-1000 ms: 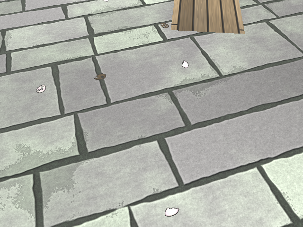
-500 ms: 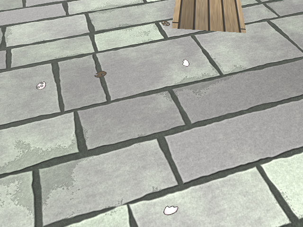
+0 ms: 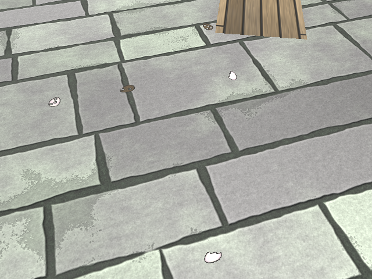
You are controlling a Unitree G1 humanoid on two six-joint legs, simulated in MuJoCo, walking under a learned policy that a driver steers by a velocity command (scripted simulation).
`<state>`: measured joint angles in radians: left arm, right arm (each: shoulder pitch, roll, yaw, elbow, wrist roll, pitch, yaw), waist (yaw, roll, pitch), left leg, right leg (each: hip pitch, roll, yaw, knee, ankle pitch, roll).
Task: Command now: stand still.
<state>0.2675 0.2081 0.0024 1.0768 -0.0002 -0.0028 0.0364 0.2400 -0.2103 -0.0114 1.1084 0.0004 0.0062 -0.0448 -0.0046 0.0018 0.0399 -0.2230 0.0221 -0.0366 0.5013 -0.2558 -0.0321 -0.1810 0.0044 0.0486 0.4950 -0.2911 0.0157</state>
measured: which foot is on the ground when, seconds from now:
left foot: down 0.00-1.00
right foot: down 0.00-1.00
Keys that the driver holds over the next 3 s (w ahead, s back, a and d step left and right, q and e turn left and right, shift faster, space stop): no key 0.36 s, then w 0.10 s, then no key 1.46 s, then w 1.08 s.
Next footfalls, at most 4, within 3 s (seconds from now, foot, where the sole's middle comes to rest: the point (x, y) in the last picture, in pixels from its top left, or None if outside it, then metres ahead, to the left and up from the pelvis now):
2.60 left None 0.43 0.11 -0.77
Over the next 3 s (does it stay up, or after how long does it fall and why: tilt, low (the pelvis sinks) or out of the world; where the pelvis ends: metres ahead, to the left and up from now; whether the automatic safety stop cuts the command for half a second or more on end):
stays up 0.43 0.03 0.01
